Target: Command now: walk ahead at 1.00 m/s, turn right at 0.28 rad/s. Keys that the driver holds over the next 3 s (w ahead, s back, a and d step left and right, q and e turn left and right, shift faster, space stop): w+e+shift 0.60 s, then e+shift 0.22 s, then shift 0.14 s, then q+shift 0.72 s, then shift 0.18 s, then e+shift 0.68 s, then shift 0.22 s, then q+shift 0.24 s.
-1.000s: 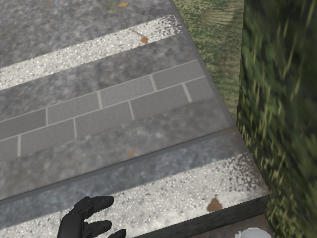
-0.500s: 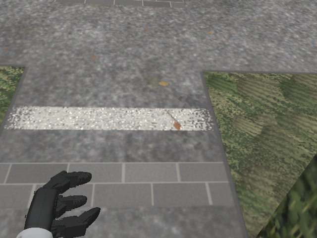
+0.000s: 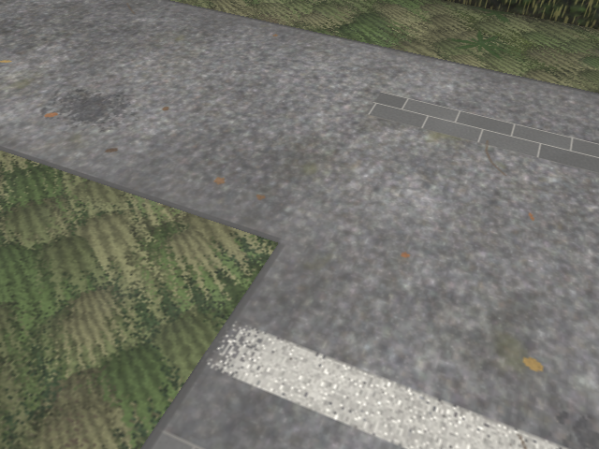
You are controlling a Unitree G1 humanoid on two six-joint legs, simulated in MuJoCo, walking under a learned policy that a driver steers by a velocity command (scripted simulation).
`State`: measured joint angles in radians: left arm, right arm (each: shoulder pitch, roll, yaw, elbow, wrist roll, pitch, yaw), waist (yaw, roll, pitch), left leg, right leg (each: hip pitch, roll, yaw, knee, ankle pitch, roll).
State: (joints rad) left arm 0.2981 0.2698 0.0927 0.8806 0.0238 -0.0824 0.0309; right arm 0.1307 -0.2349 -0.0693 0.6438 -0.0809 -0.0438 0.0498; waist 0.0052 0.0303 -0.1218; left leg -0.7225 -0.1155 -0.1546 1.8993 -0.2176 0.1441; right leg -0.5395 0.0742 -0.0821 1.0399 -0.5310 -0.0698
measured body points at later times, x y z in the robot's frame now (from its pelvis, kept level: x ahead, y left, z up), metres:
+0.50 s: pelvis +0.41 +0.02 +0.06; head +0.43 +0.03 +0.51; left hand +0.71 +0.19 +0.00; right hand +0.28 -0.24 -0.05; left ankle +0.31 +0.16 -0.66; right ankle +0.45 -0.11 -0.57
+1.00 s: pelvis +0.77 -0.13 +0.06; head +0.79 -0.18 +0.51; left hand +1.04 +0.00 -0.04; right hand +0.79 -0.49 +0.02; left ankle +1.02 -0.18 -0.62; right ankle +0.69 -0.12 -0.66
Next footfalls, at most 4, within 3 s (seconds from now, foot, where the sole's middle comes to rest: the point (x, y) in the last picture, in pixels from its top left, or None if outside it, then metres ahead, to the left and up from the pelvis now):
0.24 left None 0.35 0.15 -0.70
0.68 right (367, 396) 0.72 -0.14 -0.70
1.04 left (393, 296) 1.03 -0.24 -0.70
1.40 right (442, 351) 0.85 -0.34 -0.70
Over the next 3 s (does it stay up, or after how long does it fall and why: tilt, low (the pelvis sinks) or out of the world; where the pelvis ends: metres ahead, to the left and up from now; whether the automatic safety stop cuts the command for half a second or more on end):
stays up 0.90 -0.22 0.07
